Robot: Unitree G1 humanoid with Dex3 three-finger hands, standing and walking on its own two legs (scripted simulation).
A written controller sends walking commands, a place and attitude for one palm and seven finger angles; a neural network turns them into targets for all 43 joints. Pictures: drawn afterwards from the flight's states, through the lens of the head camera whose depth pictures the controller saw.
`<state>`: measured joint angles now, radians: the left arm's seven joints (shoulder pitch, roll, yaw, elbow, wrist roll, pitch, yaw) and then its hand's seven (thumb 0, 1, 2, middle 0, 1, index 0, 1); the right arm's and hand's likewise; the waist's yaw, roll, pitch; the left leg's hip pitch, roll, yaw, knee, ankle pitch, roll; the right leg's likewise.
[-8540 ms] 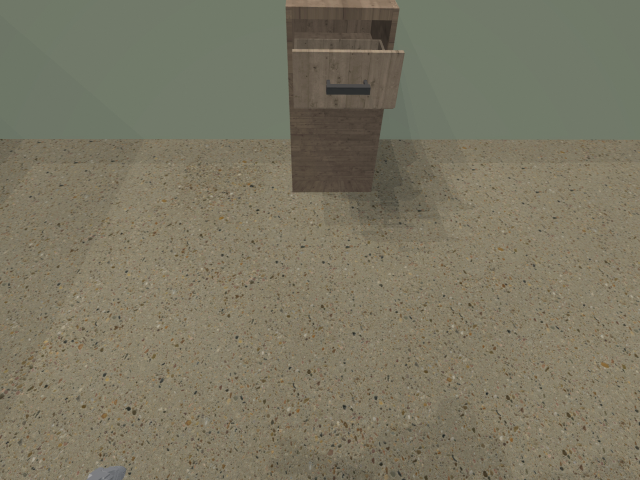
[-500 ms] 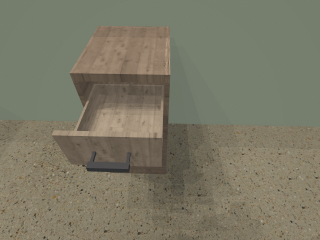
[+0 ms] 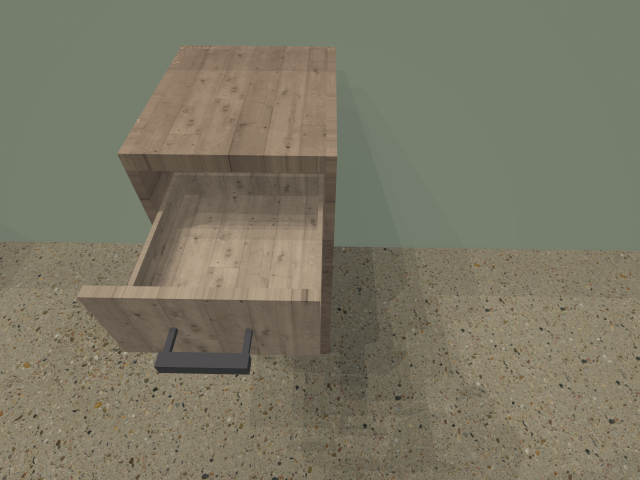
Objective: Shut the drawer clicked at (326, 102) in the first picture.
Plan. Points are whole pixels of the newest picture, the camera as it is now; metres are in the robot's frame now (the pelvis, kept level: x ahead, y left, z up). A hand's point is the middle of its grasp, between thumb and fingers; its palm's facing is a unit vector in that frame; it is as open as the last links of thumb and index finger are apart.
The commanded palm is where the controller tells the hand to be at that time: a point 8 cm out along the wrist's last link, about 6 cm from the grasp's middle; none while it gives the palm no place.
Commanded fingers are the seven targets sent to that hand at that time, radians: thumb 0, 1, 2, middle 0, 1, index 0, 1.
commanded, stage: come to a stop and stand still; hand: left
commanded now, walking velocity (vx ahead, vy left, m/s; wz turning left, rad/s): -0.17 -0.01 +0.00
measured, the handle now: (207, 349) +0.31 +0.20 -0.08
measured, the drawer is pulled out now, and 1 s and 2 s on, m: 0.27 0.27 0.27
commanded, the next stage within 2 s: look again from close up in 1.08 s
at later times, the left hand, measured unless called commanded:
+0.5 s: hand out of the picture +0.00 +0.19 -0.16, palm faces +0.00 -0.96 -0.27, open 7.4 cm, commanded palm none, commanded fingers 0.00 0.90 0.90 -0.20 -0.30 -0.20 -0.30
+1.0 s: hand out of the picture -0.10 +0.18 -0.18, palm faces +0.03 -0.98 -0.19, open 7.4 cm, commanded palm none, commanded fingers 0.00 0.90 0.90 -0.20 -0.30 -0.20 -0.30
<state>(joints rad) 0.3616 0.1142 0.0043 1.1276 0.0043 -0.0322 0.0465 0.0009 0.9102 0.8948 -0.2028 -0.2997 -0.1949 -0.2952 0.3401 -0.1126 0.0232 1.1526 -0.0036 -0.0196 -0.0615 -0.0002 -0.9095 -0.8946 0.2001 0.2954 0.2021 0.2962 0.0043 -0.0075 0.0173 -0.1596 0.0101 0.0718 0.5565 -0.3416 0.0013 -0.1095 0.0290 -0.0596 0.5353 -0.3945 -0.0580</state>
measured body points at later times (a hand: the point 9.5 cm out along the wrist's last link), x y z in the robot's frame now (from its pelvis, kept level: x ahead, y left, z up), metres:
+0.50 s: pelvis -0.03 +0.00 +0.00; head -0.02 -0.01 +0.45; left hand +0.00 +0.24 -0.14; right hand +0.03 -0.24 -0.14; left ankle -0.03 +0.09 -0.73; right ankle -0.08 -0.07 -0.70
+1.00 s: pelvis -0.09 +0.01 -0.01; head -0.08 +0.01 +0.44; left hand -0.10 +0.23 -0.16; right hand -0.15 -0.20 -0.16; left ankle -0.04 +0.09 -0.73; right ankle -0.07 -0.11 -0.73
